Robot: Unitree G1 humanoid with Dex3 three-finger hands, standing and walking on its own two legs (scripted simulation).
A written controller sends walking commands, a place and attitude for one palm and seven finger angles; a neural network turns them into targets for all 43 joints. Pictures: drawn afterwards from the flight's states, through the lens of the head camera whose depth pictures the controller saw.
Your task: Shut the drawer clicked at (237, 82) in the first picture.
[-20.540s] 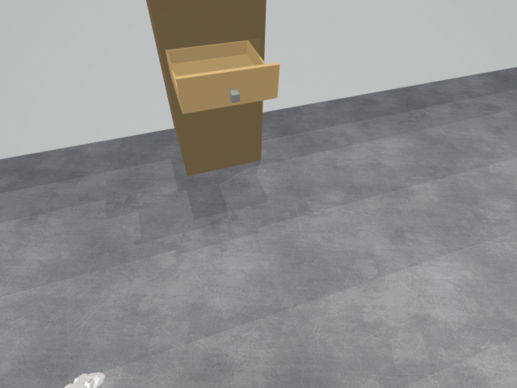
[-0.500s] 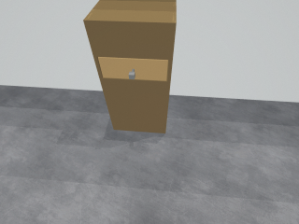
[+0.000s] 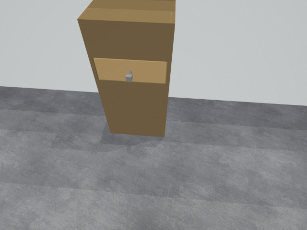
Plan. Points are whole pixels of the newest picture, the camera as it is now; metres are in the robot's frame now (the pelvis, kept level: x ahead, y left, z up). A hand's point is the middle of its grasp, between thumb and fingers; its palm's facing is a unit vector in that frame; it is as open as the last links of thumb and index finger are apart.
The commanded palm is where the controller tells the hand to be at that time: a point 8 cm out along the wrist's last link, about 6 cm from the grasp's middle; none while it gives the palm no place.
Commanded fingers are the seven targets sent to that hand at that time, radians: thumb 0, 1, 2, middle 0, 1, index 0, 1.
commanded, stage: look to check the result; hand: left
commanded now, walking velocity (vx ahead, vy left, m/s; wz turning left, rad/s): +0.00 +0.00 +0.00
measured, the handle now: (129, 75) +0.87 +0.17 -0.15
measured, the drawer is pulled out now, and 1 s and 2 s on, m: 0.00 0.00 0.00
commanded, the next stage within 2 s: stand and wait in 0.38 s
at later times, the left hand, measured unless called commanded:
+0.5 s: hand out of the picture +0.01 +0.17 -0.17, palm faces +0.04 -0.98 -0.20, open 7.3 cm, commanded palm none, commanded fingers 0.00 0.90 0.90 -0.20 -0.30 -0.20 -0.30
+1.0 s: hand out of the picture +0.05 +0.20 -0.17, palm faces +0.02 -0.96 -0.27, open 7.3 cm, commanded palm none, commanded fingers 0.00 0.90 0.90 -0.20 -0.30 -0.20 -0.30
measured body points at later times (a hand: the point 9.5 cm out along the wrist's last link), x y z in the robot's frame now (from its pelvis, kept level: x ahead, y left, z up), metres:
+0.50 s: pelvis +0.01 -0.01 +0.00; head +0.03 -0.01 +0.45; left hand +0.01 +0.22 -0.16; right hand +0.01 -0.23 -0.16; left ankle +0.03 +0.10 -0.74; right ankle -0.01 -0.12 -0.74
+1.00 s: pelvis +0.02 -0.01 +0.00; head +0.03 -0.01 +0.45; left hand +0.05 +0.25 -0.14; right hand +0.05 -0.26 -0.15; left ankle +0.03 +0.10 -0.74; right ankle -0.01 -0.12 -0.74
